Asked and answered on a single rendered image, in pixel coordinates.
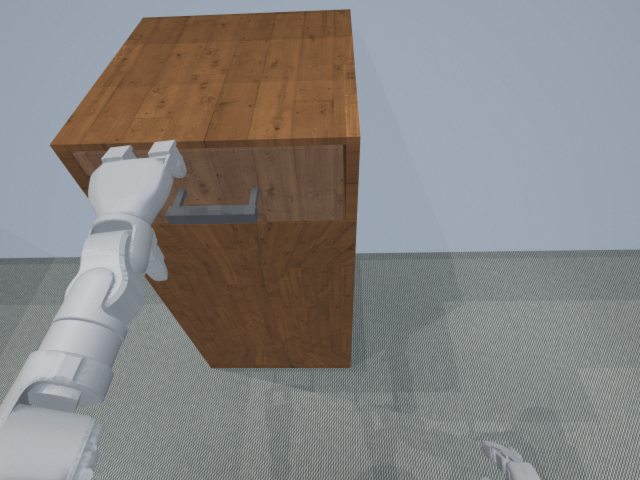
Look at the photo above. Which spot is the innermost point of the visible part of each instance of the robot left forearm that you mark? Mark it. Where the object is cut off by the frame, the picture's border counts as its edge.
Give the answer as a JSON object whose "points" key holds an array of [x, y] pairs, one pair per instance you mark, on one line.
{"points": [[72, 366]]}

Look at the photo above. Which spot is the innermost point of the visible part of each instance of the drawer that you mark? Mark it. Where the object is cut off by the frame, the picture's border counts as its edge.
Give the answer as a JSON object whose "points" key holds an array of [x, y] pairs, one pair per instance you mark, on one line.
{"points": [[296, 183]]}

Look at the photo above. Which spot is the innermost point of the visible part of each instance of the handle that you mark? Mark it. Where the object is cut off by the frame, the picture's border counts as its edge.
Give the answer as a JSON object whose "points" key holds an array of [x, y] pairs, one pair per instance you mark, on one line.
{"points": [[220, 214]]}

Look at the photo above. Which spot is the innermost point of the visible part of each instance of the left robot hand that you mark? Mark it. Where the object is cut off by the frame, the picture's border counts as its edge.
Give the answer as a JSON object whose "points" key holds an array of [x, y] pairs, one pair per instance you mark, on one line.
{"points": [[139, 187]]}

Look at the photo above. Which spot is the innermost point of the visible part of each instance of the left robot upper arm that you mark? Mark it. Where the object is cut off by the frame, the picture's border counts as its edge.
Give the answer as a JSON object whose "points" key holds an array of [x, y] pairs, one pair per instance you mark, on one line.
{"points": [[44, 444]]}

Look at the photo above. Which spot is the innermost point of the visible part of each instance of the right robot hand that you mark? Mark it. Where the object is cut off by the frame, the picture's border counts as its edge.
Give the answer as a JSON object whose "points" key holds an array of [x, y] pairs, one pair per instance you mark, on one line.
{"points": [[509, 462]]}

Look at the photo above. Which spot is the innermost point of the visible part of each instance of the cabinet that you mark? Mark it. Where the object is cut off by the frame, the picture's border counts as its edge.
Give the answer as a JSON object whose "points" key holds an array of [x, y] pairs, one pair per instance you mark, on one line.
{"points": [[274, 294]]}

